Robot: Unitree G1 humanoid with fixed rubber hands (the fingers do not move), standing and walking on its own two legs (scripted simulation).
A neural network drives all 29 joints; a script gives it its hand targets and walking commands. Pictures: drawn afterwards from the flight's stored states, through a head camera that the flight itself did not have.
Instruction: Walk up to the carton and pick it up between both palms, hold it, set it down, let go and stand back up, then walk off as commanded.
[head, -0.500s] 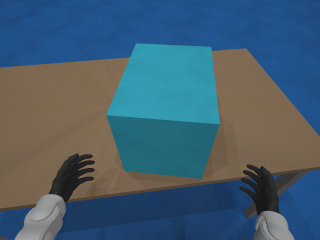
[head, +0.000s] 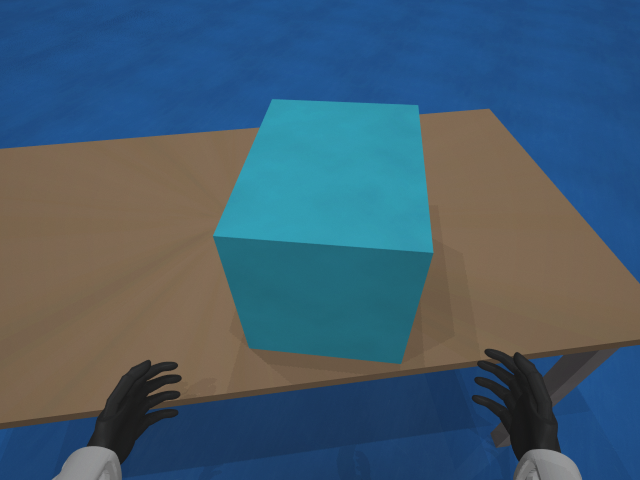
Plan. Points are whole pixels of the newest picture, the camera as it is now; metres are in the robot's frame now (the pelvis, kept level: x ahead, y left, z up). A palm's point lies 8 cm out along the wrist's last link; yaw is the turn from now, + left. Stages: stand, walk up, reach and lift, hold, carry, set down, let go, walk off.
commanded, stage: set down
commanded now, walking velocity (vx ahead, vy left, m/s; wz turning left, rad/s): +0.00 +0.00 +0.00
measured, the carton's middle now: (334, 226) +0.48 -0.02 +0.04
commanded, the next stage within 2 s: let go in 2.00 s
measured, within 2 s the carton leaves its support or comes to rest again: neither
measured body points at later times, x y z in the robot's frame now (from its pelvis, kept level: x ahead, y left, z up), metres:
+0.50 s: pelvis +0.02 -0.01 +0.00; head +0.05 +0.00 +0.45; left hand +0.22 +0.24 -0.01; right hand +0.19 -0.21 -0.01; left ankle +0.02 +0.10 -0.74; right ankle +0.02 -0.13 -0.74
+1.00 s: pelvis +0.02 -0.01 +0.00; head +0.04 -0.02 +0.45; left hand +0.22 +0.24 -0.01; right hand +0.19 -0.21 -0.05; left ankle +0.02 +0.10 -0.74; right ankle +0.02 -0.13 -0.74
